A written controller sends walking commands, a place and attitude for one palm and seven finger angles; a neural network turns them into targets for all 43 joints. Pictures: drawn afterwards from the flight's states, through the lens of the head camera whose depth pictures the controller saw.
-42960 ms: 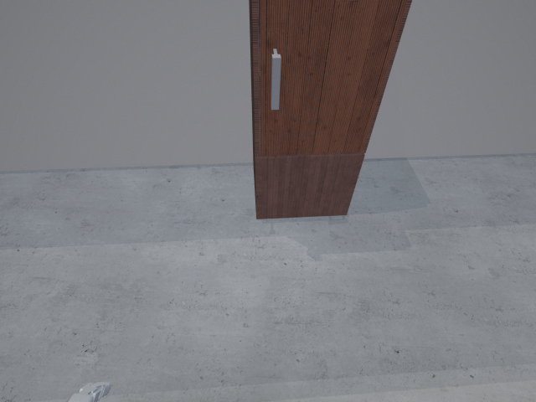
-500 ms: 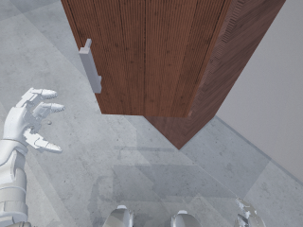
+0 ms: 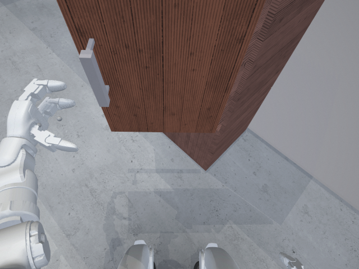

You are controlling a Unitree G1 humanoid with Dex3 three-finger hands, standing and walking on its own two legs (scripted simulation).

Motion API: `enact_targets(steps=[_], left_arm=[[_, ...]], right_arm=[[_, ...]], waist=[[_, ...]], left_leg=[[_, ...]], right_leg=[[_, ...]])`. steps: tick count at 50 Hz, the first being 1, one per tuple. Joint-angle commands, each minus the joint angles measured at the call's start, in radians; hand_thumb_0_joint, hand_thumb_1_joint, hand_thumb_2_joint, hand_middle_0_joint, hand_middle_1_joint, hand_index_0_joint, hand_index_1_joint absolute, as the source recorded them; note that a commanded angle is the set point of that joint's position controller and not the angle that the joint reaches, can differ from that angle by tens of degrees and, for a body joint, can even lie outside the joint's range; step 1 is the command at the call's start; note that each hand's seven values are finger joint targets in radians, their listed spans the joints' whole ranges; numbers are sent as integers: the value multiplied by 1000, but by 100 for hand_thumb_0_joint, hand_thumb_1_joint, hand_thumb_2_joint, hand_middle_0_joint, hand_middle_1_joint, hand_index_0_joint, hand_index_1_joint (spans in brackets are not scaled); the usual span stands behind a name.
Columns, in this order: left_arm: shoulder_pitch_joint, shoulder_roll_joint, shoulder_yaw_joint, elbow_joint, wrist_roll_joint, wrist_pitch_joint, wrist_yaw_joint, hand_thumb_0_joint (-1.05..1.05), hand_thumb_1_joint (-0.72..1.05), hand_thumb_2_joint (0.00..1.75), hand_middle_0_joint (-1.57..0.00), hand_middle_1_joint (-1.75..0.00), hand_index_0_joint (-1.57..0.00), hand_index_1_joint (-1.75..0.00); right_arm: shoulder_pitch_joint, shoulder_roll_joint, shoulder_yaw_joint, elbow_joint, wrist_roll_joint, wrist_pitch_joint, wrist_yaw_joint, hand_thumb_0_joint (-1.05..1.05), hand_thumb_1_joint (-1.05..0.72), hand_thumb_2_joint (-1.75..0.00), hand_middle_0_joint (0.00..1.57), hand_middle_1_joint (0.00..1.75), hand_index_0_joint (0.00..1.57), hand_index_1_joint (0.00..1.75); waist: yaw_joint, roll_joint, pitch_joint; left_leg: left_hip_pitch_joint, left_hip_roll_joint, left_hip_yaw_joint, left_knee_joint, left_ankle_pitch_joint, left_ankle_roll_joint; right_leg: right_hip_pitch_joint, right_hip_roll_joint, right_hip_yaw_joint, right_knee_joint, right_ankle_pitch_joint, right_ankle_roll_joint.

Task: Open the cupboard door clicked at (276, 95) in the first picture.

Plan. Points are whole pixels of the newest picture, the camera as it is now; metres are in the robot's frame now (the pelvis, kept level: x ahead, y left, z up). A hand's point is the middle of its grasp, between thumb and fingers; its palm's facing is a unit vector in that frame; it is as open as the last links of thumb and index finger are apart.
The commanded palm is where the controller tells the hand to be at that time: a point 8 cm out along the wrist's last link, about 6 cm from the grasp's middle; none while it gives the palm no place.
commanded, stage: move the hooked fingers beside the handle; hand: left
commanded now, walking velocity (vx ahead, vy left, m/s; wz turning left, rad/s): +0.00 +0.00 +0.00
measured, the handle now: (98, 75) +0.56 +0.21 +0.05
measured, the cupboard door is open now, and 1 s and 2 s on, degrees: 45 45 45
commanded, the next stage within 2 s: slide the fingers in behind the handle in 1.48 s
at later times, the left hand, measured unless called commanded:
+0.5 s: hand (67, 94) +0.48 +0.26 +0.06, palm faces +0.01 -1.00 -0.02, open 14.0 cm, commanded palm +0.47 +0.30 +0.06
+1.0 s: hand (68, 89) +0.51 +0.27 +0.05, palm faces +0.00 -1.00 -0.01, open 14.0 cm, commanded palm +0.49 +0.31 +0.05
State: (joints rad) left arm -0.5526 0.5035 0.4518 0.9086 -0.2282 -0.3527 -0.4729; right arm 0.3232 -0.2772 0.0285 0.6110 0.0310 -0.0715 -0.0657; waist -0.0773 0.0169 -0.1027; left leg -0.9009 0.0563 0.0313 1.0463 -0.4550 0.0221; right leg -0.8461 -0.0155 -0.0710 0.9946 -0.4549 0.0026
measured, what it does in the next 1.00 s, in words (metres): stands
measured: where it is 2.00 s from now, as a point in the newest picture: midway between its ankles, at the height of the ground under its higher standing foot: outside the picture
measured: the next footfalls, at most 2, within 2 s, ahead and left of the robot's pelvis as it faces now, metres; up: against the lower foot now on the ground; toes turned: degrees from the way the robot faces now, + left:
none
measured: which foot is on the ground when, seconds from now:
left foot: down 0.00-1.00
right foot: down 0.00-1.00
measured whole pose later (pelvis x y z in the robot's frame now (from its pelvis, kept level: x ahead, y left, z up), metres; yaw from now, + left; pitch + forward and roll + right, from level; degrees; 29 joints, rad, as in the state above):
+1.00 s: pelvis +0.00 +0.01 -0.02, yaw -2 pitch +25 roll -5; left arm -0.88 0.72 0.54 1.19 -0.12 -0.34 -0.47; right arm 0.39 -0.28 0.05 0.61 0.01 0.07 -0.04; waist -0.17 0.02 -0.09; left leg -1.09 0.09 0.02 1.14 -0.48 0.03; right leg -1.02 0.01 -0.07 1.04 -0.45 0.01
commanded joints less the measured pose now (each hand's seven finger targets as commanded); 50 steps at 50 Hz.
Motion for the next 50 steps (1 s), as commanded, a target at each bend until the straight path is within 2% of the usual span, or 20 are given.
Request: enact_targets(steps=[1,3,7,8,12,14,16,18,19,22,23,24,25,31,33,36,39,43,46,50], left_arm=[[-378,334,75,-84,-1,-62,-2,0,-50,30,-30,-120,-30,-120],[-431,378,97,-76,8,-83,-8,0,-50,30,-30,-120,-30,-120],[-504,383,86,-124,12,-127,-14,0,-50,30,-30,-120,-30,-120],[-502,373,81,-112,11,-126,-18,0,-50,30,-30,-120,-30,-120],[-526,360,67,-14,11,-91,-25,0,-50,30,-30,-120,-30,-120],[-537,412,86,40,29,-66,-21,0,-50,30,-30,-120,-30,-120],[-598,431,74,56,52,-55,-8,0,-50,30,-30,-120,-30,-120],[-655,445,71,34,62,-71,2,0,-50,30,-30,-120,-30,-120],[-665,486,105,13,64,-85,10,0,-50,30,-30,-120,-30,-120],[-722,509,117,-11,62,-115,15,0,-50,30,-30,-120,-30,-120],[-715,484,99,7,64,-113,10,0,-50,30,-30,-120,-30,-120],[-701,512,122,25,67,-110,9,0,-50,30,-30,-120,-30,-120],[-679,494,106,48,71,-98,5,0,-50,30,-30,-120,-30,-120],[-716,486,73,121,97,-29,11,0,-50,30,-30,-120,-30,-120],[-779,513,89,82,95,-50,20,0,-50,30,-30,-120,-30,-120],[-765,563,131,98,100,-69,34,0,-50,30,-30,-120,-30,-120],[-741,573,130,113,113,-71,28,0,-50,30,-30,-120,-30,-120],[-675,537,117,77,108,-62,11,0,-50,30,-30,-120,-30,-120],[-697,540,124,81,88,-52,2,0,-50,30,-30,-120,-30,-120],[-727,549,135,40,83,-73,5,0,-50,30,-30,-120,-30,-120]], right_arm=[[107,-182,-63,-79,-3,-6,-11,0,-90,-90,20,30,20,30],[116,-183,-61,-77,-5,2,-11,0,-90,-90,20,30,20,30],[134,-184,-68,-67,-14,13,-4,0,-90,-90,20,30,20,30],[141,-186,-67,-63,-14,17,-2,0,-90,-90,20,30,20,30],[153,-187,-66,-47,-10,35,-3,0,-90,-90,20,30,20,30],[156,-196,-61,-47,-7,47,-6,0,-90,-90,20,30,20,30],[161,-195,-56,-49,-8,54,-8,0,-90,-90,20,30,20,30],[172,-194,-53,-47,-12,56,-6,0,-90,-90,20,30,20,30],[177,-199,-56,-47,-16,58,-6,0,-90,-90,20,30,20,30],[191,-198,-53,-42,-23,61,-3,0,-90,-90,20,30,20,30],[195,-198,-53,-39,-22,64,1,0,-90,-90,20,30,20,30],[200,-202,-54,-36,-23,69,1,0,-90,-90,20,30,20,30],[200,-201,-53,-39,-22,73,4,0,-90,-90,20,30,20,30],[224,-207,-48,-43,-21,101,5,0,-90,-90,20,30,20,30],[234,-208,-46,-40,-27,102,5,0,-90,-90,20,30,20,30],[237,-210,-44,-45,-30,105,6,0,-90,-90,20,30,20,30],[241,-210,-42,-49,-32,112,10,0,-90,-90,20,30,20,30],[247,-207,-48,-59,-33,127,20,0,-90,-90,20,30,20,30],[245,-211,-49,-54,-29,133,16,0,-90,-90,20,30,20,30],[243,-211,-52,-46,-31,131,15,0,-90,-90,20,30,20,30]], waist=[[-17,39,-350],[-16,75,-389],[-20,160,-486],[-20,140,-512],[-46,98,-442],[-45,88,-402],[-63,78,-377],[-67,123,-412],[-59,142,-451],[-64,174,-524],[-71,182,-544],[-63,174,-534],[-64,192,-526],[-96,141,-450],[-100,162,-487],[-95,139,-502],[-88,182,-507],[-69,230,-563],[-91,143,-509],[-90,177,-525]], left_leg=[[231,-29,-58,-113,262,9],[238,-29,-57,-95,293,9],[347,-21,-77,-72,383,2],[361,-20,-81,-71,395,0],[288,-20,-75,-67,346,11],[228,-23,-69,-72,291,13],[185,-23,-70,-66,255,18],[221,-20,-75,-58,270,15],[241,-19,-78,-49,296,13],[280,-16,-87,-28,352,10],[302,-14,-87,-26,367,8],[303,-10,-93,-30,376,5],[300,-13,-87,-29,379,5],[240,-8,-91,-32,345,14],[277,-4,-100,-25,381,10],[230,-6,-93,-13,363,14],[239,-7,-90,-14,375,10],[336,-2,-95,-17,469,2],[271,-2,-94,-22,407,11],[297,-3,-98,-20,409,9]], right_leg=[[110,45,36,-103,231,-20],[110,49,43,-86,256,-22],[62,56,34,-63,279,-30],[66,57,34,-66,288,-26],[50,58,33,-75,268,-22],[55,55,40,-84,240,-18],[41,53,42,-82,214,-16],[18,58,42,-75,210,-18],[24,57,44,-67,224,-20],[17,64,39,-41,252,-25],[7,64,40,-46,263,-21],[11,65,35,-47,266,-22],[4,64,36,-48,269,-22],[-29,64,28,-60,252,-14],[-43,68,25,-50,263,-17],[-9,70,33,-47,262,-16],[-11,71,32,-41,271,-18],[-27,74,20,-39,312,-21],[-4,76,22,-53,298,-14],[-18,79,21,-51,288,-19]])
